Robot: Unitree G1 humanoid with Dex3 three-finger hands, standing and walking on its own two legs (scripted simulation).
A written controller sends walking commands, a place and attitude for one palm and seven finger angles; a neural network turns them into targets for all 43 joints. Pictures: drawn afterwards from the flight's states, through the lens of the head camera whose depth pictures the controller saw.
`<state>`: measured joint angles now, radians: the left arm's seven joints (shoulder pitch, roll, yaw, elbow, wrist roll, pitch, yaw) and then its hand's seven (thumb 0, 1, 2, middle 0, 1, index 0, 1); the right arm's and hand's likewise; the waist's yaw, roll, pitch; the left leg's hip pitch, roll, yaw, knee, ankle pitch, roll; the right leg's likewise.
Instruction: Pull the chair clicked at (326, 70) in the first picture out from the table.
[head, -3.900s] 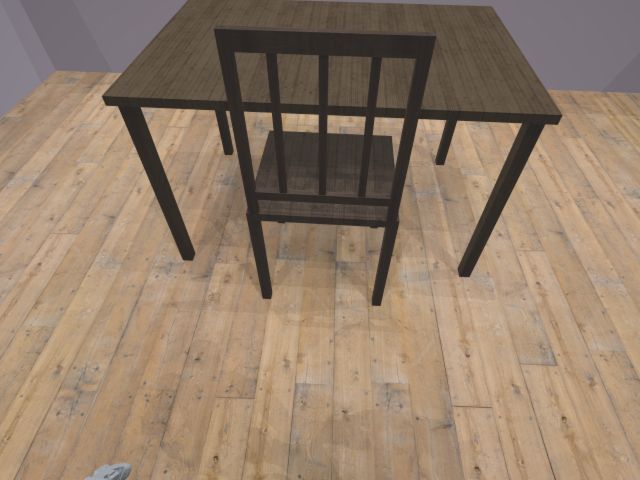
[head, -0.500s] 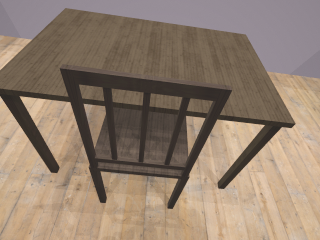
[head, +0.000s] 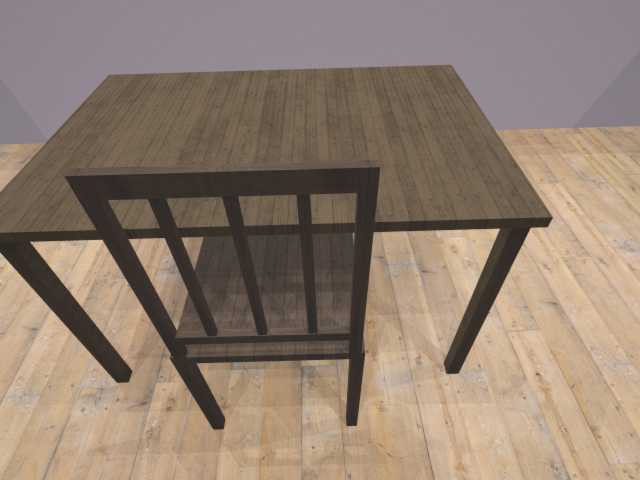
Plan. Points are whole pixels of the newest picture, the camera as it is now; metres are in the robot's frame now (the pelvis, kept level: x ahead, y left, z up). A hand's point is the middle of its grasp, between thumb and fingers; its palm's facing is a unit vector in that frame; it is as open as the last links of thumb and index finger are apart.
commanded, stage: come to a stop and stand still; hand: left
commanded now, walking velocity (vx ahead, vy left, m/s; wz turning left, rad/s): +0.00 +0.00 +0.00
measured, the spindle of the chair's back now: (249, 275) +0.47 +0.14 -0.05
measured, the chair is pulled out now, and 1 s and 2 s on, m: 0.00 0.00 0.00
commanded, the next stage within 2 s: look again from close up in 1.16 s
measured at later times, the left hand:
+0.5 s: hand out of the picture -0.03 +0.11 -0.18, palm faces +0.10 -0.98 -0.15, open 7.4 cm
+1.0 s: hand out of the picture +0.04 +0.18 -0.18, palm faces +0.04 -0.98 -0.21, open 7.4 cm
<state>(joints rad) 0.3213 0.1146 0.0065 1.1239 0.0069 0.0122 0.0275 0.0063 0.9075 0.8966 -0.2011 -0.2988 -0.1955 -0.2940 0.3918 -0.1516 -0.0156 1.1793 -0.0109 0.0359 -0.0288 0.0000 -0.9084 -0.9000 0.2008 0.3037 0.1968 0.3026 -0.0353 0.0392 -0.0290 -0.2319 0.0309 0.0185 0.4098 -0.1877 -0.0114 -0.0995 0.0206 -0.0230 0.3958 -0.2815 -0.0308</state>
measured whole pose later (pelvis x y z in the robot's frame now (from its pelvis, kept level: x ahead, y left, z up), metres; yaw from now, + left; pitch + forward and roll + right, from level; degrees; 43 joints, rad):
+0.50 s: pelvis +0.03 -0.03 +0.00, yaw +0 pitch -1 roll +0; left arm 0.38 0.07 0.01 1.18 0.01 -0.01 0.04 0.01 0.91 0.90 -0.20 -0.30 -0.20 -0.29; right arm 0.26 -0.14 0.00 1.16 0.00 0.02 -0.06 0.01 -0.92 -0.90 0.20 0.30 0.20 0.30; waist 0.01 0.01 0.03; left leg -0.20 0.06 -0.01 0.44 -0.23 -0.06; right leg -0.04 0.06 -0.04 0.39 -0.33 -0.06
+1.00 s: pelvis +0.04 +0.01 +0.00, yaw +0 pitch -1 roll +1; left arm 0.28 0.15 0.01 1.14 0.01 0.00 0.04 0.01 0.91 0.90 -0.20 -0.30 -0.20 -0.29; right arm 0.24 -0.17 0.02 1.14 0.00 0.01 -0.04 0.00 -0.93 -0.90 0.20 0.30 0.20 0.30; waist 0.00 0.00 0.02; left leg -0.16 0.00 0.03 0.39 -0.21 -0.01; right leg -0.02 -0.01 -0.01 0.37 -0.33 -0.01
